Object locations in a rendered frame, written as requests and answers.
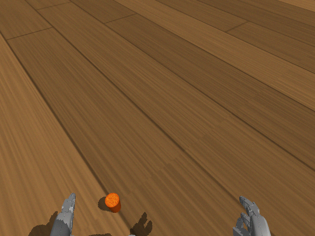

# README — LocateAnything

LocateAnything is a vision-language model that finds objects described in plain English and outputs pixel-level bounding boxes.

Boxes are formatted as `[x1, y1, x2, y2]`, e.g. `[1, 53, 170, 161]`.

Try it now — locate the cup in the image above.
[105, 193, 121, 213]

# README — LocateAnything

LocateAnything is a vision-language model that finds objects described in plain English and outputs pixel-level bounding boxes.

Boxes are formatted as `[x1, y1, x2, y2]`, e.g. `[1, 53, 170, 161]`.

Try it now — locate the left robot hand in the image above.
[50, 193, 76, 236]

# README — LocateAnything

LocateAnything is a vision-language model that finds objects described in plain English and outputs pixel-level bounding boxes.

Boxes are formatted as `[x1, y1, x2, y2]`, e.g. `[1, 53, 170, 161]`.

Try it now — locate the right robot hand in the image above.
[233, 196, 271, 236]

